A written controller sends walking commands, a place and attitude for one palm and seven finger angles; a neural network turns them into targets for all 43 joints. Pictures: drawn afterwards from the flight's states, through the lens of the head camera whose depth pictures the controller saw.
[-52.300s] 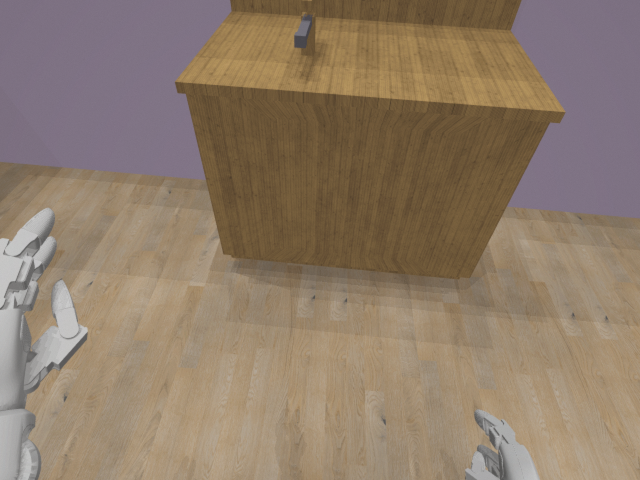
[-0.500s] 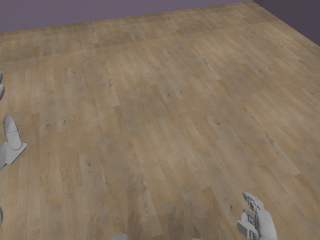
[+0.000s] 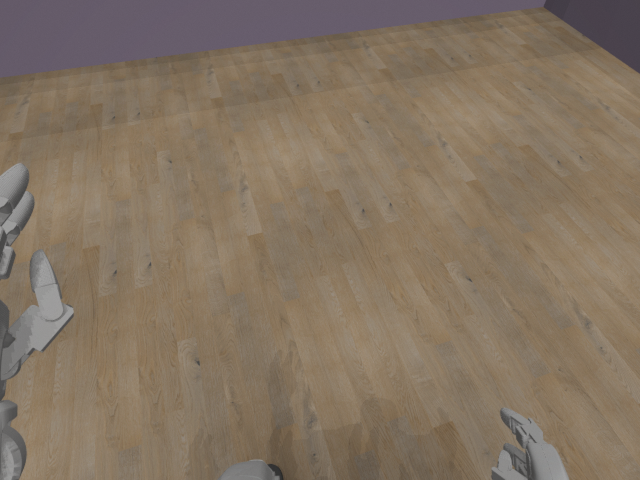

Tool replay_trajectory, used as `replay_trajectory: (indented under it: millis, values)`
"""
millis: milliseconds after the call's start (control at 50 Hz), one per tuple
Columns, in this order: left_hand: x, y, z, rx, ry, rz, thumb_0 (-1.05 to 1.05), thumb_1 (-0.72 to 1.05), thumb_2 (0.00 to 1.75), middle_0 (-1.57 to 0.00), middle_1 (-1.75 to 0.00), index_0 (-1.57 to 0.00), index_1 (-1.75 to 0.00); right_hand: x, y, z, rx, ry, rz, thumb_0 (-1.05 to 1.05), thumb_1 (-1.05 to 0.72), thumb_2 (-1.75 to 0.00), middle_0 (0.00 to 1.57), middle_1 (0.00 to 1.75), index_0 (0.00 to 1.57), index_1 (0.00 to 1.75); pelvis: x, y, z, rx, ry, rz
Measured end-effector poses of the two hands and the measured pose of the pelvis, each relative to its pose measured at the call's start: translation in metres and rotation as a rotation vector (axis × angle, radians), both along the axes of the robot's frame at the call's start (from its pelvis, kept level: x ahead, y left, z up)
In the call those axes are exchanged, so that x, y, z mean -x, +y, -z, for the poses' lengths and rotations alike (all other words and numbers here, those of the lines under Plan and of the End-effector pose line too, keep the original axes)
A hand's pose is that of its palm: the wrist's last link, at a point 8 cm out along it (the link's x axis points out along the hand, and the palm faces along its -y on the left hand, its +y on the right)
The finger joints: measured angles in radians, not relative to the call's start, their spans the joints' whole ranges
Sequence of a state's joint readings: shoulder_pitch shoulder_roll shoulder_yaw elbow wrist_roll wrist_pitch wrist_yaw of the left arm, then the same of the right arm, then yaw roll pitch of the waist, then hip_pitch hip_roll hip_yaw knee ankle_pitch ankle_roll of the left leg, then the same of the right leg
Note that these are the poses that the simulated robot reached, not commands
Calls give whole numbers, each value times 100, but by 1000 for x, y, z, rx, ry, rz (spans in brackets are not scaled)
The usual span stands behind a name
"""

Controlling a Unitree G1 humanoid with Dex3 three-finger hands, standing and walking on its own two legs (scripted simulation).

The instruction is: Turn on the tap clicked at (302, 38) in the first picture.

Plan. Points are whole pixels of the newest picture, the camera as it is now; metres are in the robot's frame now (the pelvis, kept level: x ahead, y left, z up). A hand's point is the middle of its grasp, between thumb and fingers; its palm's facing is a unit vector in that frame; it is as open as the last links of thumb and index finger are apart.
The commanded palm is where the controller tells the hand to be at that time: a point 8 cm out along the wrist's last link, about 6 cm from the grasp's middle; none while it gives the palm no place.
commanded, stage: take the last steps up to it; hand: left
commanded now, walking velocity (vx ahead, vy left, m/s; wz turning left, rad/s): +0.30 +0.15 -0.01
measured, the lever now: out of the picture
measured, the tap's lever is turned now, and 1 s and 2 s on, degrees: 73 73 73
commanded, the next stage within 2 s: come to a stop and stand still in 1.94 s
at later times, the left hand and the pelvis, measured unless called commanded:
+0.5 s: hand (76, 199) +0.32 +0.28 +0.19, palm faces +0.46 -0.77 -0.44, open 7.4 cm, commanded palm +0.27 +0.32 +0.18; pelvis +0.11 +0.03 +0.01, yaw +1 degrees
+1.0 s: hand (88, 113) +0.44 +0.32 +0.20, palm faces +0.45 -0.76 -0.47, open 7.4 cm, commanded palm +0.39 +0.36 +0.18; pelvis +0.23 +0.08 +0.00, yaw +1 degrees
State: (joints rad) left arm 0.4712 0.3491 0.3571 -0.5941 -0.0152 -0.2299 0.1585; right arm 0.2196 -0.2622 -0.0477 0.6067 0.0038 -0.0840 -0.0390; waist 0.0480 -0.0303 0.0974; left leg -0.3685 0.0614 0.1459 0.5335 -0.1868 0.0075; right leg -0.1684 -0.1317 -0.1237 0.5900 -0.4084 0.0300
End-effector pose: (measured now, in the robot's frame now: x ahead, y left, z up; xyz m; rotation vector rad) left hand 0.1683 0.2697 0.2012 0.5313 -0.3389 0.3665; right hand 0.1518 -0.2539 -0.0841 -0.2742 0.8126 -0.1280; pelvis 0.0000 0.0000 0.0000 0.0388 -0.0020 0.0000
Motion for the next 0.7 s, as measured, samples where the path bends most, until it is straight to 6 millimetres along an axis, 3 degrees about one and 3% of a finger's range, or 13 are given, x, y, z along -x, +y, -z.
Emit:
replay_trajectory:
  millis: [40, 120, 260, 320, 380, 480, 560, 620, 700]
  values:
    - [-19, 9, -1, -32, -59, 38, 2, 89, 90, -21, -30, -21, -30, -18, 6, 1, 8, -53, 34, 1, -91, -90, 20, 30, 20, 30, -9, 10, 10, 2, -7, 5]
    - [-53, 22, 2, -40, -44, 55, 2, 89, 90, -21, -30, -21, -30, -42, 31, -2, -58, -101, 72, 1, -91, -90, 20, 30, 20, 30, -23, 16, 10, -4, 2, 4]
    - [-68, 6, -14, -100, -3, 81, 2, 89, 90, -21, -30, -21, -30, -63, 67, 10, -169, -81, 22, 1, -91, -90, 20, 30, 20, 30, -57, 15, 6, 5, 21, 14]
    - [-74, 9, -15, -125, -4, 41, 1, 89, 89, -21, -30, -21, -30, -72, 69, 28, -178, -19, -10, 1, -90, -90, 20, 30, 20, 30, -72, 16, 10, 16, 10, -3]
    - [-85, 23, -15, -66, -5, -24, 1, 89, 89, -21, -30, -22, -30, -78, 66, 31, -159, 56, -29, 1, -90, -90, 20, 30, 20, 30, -86, 20, 3, 9, 4, -12]
    - [-106, 41, -8, -8, 26, -69, 1, 89, 90, -21, -30, -21, -30, -99, 58, 16, -97, 88, -25, 1, -91, -90, 20, 30, 20, 30, -110, 31, -9, -12, 11, -23]
    - [-128, 51, -3, 8, 25, -31, 1, 89, 90, -21, -30, -21, -30, -126, 57, 3, -29, 44, -8, 1, -91, -90, 20, 30, 20, 30, -131, 48, -7, -17, 1, -15]
    - [-150, 65, -3, -26, -35, 20, 2, 89, 90, -21, -30, -21, -30, -153, 62, 0, 11, -31, 21, 1, -91, -90, 20, 30, 20, 30, -150, 67, 6, 9, -6, 1]
    - [-183, 82, 2, -37, -46, 35, 1, 89, 90, -21, -30, -21, -30, -180, 83, -2, -37, -95, 71, 1, -91, -90, 20, 30, 20, 30, -163, 75, 10, -7, -9, 5]
